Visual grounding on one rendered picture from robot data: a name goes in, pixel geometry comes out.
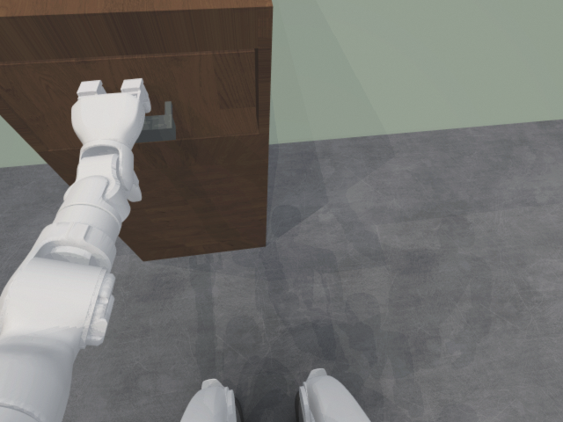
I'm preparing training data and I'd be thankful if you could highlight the left robot shin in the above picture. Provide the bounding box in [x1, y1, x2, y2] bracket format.
[201, 379, 224, 389]

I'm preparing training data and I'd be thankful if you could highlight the robot left hand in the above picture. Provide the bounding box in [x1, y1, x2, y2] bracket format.
[71, 78, 151, 202]

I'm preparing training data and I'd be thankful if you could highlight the robot left forearm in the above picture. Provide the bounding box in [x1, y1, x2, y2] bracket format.
[0, 139, 134, 335]

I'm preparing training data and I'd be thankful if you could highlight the handle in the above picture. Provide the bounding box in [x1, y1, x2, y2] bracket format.
[135, 101, 176, 143]

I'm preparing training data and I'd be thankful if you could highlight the drawer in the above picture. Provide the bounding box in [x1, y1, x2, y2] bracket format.
[0, 48, 257, 149]

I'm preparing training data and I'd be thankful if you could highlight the robot shin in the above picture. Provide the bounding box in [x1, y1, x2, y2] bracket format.
[201, 379, 224, 389]
[306, 368, 327, 383]

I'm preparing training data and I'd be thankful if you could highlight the cabinet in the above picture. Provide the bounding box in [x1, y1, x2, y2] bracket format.
[0, 0, 273, 261]

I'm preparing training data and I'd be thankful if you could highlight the right robot shin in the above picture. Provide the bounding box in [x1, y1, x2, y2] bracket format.
[306, 368, 327, 383]

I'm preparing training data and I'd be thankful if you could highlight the left robot upper arm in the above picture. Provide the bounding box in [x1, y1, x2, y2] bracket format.
[0, 257, 115, 422]

